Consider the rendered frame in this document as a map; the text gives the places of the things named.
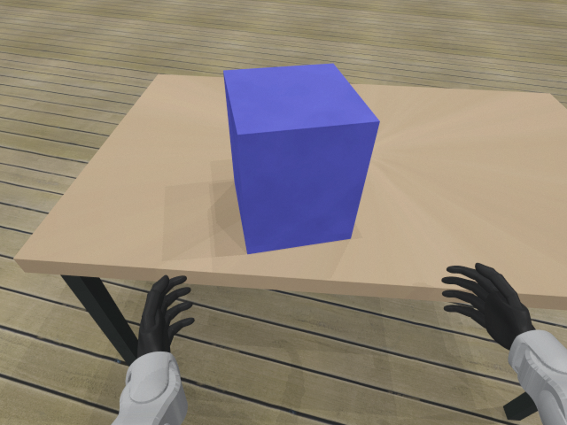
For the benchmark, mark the carton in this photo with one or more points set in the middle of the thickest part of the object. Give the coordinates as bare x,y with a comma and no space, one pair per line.
301,141

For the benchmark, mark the right robot hand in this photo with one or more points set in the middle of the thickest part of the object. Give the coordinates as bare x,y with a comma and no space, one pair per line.
499,309

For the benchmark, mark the left robot forearm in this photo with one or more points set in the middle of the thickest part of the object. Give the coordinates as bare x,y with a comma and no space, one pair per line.
154,393

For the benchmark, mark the right robot forearm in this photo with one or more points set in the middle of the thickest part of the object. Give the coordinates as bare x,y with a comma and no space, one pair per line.
540,362

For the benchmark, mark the left robot hand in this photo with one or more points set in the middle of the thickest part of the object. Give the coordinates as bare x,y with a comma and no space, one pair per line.
155,334

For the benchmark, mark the table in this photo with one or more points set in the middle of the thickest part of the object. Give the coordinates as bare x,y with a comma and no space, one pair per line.
456,177

